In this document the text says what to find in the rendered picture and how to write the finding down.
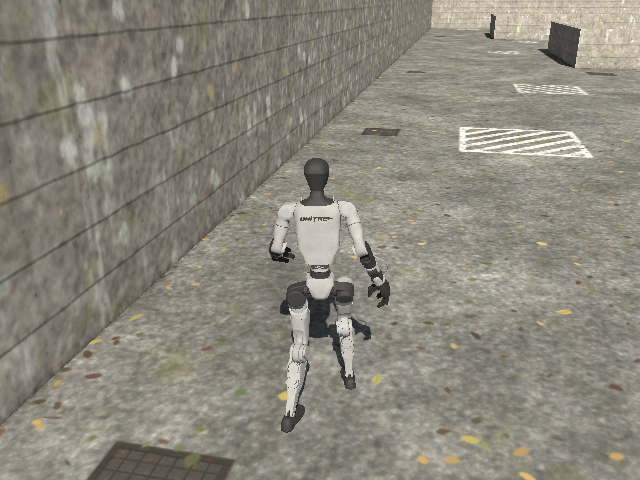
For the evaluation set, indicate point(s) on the robot left hand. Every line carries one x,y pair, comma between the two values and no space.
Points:
285,254

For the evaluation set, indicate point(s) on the right robot thigh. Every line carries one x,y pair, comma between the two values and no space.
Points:
343,293

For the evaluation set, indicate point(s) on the robot thigh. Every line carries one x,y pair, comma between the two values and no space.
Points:
343,293
300,319

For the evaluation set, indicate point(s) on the robot right hand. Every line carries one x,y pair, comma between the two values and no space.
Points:
384,292

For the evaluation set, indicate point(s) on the left robot thigh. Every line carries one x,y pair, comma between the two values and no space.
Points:
300,319

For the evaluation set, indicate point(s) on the left robot forearm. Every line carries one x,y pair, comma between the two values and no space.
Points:
274,255

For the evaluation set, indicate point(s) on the robot right upper arm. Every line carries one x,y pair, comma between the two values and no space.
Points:
349,211

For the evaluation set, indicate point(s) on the right robot forearm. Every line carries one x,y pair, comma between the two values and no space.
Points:
372,267

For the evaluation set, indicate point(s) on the robot left upper arm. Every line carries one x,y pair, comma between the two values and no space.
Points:
285,213

